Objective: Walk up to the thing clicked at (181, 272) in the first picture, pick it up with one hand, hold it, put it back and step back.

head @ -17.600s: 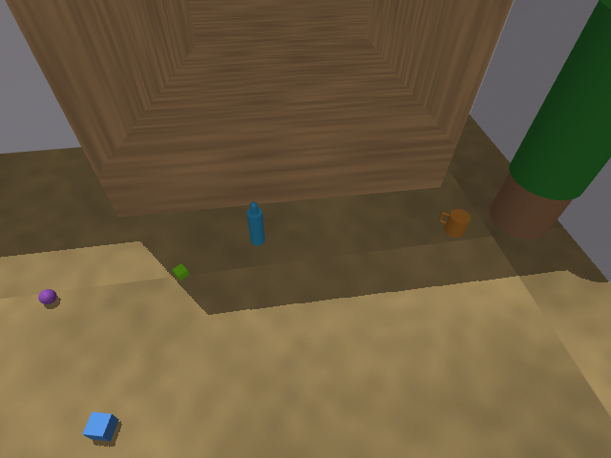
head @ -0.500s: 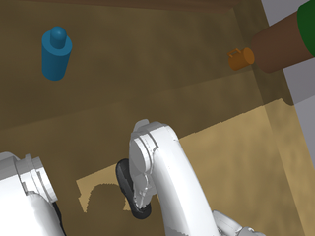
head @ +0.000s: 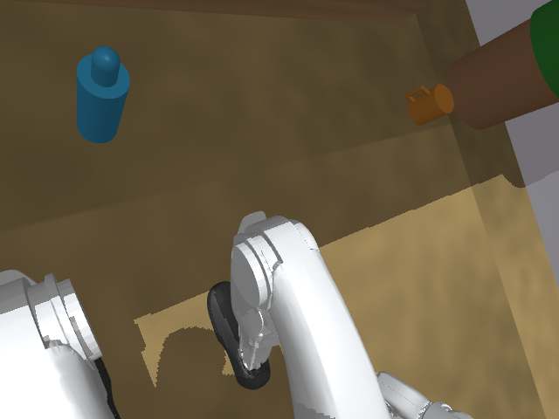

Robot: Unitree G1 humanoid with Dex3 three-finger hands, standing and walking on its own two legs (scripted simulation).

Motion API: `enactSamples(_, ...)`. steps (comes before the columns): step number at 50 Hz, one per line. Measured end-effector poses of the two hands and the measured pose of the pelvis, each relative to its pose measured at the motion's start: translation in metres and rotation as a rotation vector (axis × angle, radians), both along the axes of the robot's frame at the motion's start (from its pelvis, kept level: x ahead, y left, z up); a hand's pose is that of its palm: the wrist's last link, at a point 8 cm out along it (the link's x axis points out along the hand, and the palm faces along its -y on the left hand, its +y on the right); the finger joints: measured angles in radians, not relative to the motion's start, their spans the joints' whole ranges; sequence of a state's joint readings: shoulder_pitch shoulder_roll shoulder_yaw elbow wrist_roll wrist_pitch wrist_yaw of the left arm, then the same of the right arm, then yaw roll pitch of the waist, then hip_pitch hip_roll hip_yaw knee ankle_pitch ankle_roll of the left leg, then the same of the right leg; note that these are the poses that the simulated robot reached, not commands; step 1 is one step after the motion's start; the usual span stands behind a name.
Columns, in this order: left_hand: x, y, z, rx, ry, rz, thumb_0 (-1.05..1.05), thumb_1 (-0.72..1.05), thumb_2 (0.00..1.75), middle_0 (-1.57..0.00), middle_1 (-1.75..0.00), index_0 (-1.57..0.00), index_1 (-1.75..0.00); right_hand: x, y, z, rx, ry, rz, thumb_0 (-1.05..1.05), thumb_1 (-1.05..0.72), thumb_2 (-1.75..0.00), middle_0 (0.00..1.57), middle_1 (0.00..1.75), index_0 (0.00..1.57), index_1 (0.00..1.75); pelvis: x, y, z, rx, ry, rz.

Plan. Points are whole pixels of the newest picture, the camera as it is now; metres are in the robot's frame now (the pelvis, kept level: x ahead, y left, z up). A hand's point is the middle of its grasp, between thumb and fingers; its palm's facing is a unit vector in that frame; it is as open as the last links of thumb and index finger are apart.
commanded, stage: settle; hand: left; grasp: from above
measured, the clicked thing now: out of the picture +0.37 +0.40 -0.29
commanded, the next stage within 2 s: lift in 0.94 s
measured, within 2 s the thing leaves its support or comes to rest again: leaves its support in 0.38 s
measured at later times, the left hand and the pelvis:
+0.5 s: hand out of the picture +0.36 +0.40 -0.22, palm faces -0.15 -0.39 -0.91, open 7.4 cm; pelvis +0.00 +0.00 +0.00, yaw +1 degrees
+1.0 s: hand out of the picture +0.36 +0.40 -0.14, palm faces -0.17 -0.35 -0.92, open 7.5 cm; pelvis +0.01 -0.01 +0.02, yaw +4 degrees
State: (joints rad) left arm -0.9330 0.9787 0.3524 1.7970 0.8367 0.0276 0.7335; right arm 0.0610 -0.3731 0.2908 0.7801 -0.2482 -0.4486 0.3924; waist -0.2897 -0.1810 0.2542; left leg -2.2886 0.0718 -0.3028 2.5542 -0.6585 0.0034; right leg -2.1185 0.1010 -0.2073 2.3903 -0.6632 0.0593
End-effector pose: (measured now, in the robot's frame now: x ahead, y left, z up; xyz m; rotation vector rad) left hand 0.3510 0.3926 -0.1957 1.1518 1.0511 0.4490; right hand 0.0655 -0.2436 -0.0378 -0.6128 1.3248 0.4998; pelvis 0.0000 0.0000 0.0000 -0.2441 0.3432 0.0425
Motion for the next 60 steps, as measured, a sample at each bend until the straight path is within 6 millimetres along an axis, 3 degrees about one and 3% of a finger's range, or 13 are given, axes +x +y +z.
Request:
enactSamples(19,0.005,0.003,0.008,-0.021,-0.014,0.028,0.08,0.41,0.35,-0.89,-0.59,-0.81,-0.44,-0.001,-0.002,-0.005,0.015,0.005,-0.019,0.00,-0.91,-0.89,0.20,0.30,0.19,0.30,0.001,-0.002,0.000,0.011,0.013,0.003)
enactSamples(37,0.004,0.016,0.083,0.029,-0.029,0.029,0.08,0.42,0.33,-0.86,-0.60,-0.81,-0.44,0.018,-0.012,-0.017,0.068,-0.080,-0.131,0.00,-0.91,-0.89,0.20,0.30,0.19,0.30,0.006,-0.005,0.010,0.043,0.113,0.018)
enactSamples(48,0.007,0.009,0.106,0.038,-0.033,-0.016,0.07,0.41,0.34,-0.87,-0.62,-0.81,-0.45,0.018,-0.020,-0.026,0.073,-0.070,-0.161,0.00,-0.91,-0.89,0.20,0.30,0.19,0.30,0.007,-0.010,0.015,0.078,0.148,0.036)
enactSamples(60,0.006,0.006,0.132,0.037,-0.051,0.032,0.07,0.41,0.33,-0.87,-0.61,-0.81,-0.44,0.035,-0.017,-0.032,0.093,-0.101,-0.207,0.00,-0.91,-0.89,0.20,0.30,0.19,0.30,0.009,-0.013,0.026,0.097,0.194,0.049)
